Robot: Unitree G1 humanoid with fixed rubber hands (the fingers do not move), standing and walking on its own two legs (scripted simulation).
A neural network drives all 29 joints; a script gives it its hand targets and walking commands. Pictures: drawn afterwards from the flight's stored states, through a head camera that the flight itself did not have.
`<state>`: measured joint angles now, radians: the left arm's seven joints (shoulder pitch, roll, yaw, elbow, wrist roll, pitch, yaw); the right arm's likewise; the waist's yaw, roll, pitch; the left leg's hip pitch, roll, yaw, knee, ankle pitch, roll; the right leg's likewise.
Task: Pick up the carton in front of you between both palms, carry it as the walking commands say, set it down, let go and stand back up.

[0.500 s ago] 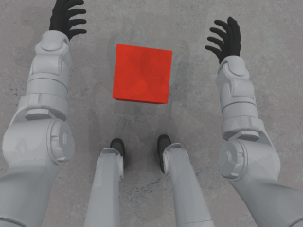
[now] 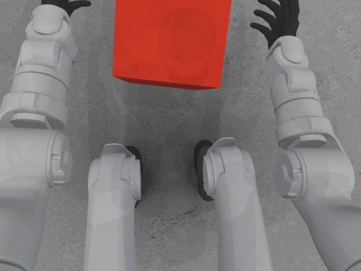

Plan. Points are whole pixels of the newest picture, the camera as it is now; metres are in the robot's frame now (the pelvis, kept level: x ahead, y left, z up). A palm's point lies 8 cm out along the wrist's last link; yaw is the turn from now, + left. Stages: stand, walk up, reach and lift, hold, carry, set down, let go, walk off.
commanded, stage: reach and lift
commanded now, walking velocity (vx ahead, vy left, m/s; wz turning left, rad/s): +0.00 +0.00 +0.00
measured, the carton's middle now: (169, 42) +0.53 +0.00 -0.31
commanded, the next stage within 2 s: none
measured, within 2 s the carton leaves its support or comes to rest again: leaves its support in 1.08 s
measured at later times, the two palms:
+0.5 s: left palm (83, 18) +0.56 +0.17 -0.24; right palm (252, 40) +0.52 -0.18 -0.24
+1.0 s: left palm (97, 19) +0.55 +0.14 -0.24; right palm (242, 37) +0.52 -0.16 -0.23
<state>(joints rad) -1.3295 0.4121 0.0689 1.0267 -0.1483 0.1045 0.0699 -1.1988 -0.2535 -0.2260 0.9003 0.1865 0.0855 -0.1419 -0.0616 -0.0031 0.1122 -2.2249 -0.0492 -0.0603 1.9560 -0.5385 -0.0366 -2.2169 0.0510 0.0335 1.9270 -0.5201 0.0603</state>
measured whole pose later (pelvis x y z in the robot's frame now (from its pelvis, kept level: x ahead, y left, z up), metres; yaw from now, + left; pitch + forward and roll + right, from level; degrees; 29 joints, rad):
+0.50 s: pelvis +0.00 +0.00 -0.07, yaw -1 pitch +39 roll -2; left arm -1.48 0.43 -0.03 1.18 -0.23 0.04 0.08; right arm -1.37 -0.27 -0.15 1.09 0.25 0.01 -0.16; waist -0.06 -0.02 0.33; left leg -2.29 -0.03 -0.05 2.21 -0.60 -0.03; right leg -2.28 0.04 0.02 2.17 -0.57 0.06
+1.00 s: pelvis -0.01 +0.00 -0.06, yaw +0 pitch +37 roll -2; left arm -1.57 0.34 0.05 1.24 -0.10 0.11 0.09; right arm -1.44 -0.20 -0.29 1.10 0.10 0.09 -0.16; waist -0.05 -0.01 0.35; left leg -2.28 -0.04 -0.05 2.20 -0.57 -0.02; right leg -2.27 0.05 0.03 2.16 -0.55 0.07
